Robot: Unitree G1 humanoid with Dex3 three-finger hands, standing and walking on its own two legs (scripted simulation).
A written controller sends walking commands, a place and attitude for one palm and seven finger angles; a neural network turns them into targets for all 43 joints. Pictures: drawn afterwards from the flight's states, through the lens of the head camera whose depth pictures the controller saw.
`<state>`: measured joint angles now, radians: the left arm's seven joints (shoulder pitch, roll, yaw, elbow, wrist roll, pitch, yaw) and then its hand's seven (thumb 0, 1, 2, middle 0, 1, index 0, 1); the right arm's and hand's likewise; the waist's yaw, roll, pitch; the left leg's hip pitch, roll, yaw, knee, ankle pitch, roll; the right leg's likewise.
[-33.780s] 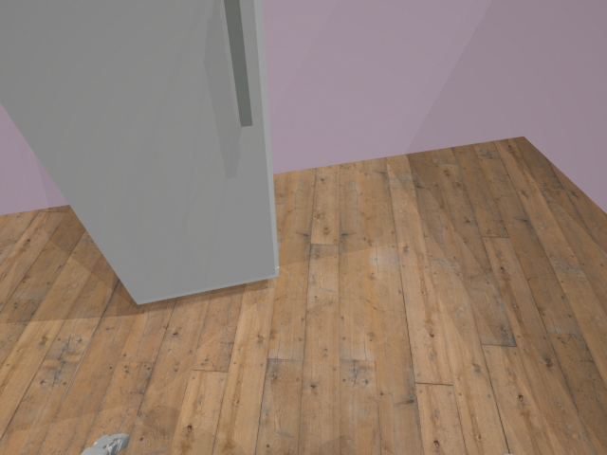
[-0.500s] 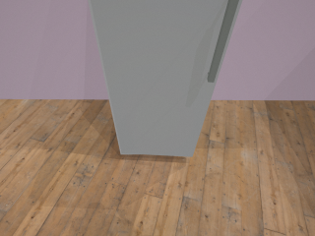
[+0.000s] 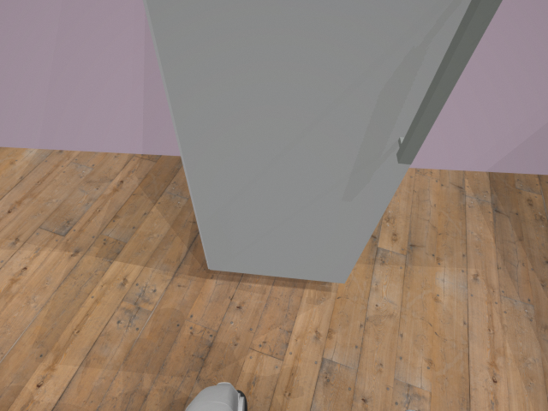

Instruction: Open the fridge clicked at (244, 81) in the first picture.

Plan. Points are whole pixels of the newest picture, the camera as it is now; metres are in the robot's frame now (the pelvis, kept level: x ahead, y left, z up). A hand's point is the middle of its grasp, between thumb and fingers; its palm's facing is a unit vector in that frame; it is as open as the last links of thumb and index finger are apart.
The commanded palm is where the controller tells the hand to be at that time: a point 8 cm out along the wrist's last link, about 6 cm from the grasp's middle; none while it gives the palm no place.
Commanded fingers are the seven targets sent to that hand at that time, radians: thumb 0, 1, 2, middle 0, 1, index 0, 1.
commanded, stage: take the last steps up to it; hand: right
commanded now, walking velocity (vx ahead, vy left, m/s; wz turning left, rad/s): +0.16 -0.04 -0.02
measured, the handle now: (438, 79) +0.58 -0.19 +0.19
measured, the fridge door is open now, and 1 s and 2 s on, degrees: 4 4 4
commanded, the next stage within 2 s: come to a stop and stand still in 0.02 s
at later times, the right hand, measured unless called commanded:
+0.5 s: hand out of the picture +0.12 -0.20 -0.16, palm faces +0.09 +0.97 -0.22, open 7.3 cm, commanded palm none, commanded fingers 0.00 -0.90 -0.90 0.20 0.30 0.20 0.30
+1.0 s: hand out of the picture +0.07 -0.14 -0.16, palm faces +0.05 +0.98 -0.18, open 7.3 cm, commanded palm none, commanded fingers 0.00 -0.90 -0.90 0.20 0.30 0.20 0.30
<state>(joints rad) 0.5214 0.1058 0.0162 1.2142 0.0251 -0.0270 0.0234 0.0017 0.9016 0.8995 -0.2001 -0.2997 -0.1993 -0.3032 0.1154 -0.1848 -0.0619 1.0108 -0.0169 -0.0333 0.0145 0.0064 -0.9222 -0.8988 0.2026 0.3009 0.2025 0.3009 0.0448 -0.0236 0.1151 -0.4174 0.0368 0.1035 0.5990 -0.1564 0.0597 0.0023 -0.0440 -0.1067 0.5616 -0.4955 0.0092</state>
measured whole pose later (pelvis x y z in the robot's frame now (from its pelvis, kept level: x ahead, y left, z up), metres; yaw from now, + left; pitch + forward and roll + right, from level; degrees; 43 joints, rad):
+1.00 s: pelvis +0.01 +0.04 +0.01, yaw -2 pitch -1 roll +0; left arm 0.24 0.17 0.05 1.06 0.02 0.03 0.02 0.00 0.91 0.90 -0.20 -0.30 -0.19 -0.30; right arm 0.17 -0.17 -0.04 1.01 -0.01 0.02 -0.02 0.00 -0.91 -0.90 0.21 0.30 0.21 0.30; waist 0.02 0.02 0.08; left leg -0.28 -0.01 0.08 0.55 -0.26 0.03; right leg -0.21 -0.01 -0.03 0.54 -0.30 0.00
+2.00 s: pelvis +0.02 +0.04 +0.02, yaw +0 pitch -1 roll -1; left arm 0.28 0.19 -0.01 1.10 0.02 -0.04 0.02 0.00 0.91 0.90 -0.20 -0.30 -0.20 -0.30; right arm 0.23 -0.17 0.01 1.09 -0.01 -0.03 -0.02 0.00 -0.91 -0.90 0.20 0.30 0.20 0.30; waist 0.01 -0.02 0.04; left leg -0.22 0.00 0.03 0.48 -0.23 0.03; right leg -0.11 0.01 -0.07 0.42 -0.29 -0.01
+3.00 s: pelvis +0.02 +0.07 +0.02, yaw +0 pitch -1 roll -1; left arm 0.25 0.21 -0.01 1.13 0.02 -0.02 0.02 0.00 0.90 0.90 -0.20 -0.30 -0.20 -0.30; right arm 0.21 -0.21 0.00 1.10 -0.01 -0.02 -0.01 0.00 -0.91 -0.90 0.21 0.30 0.21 0.30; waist 0.01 0.00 0.04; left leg -0.20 -0.04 0.05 0.42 -0.20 0.07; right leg -0.09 -0.04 -0.06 0.38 -0.26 0.03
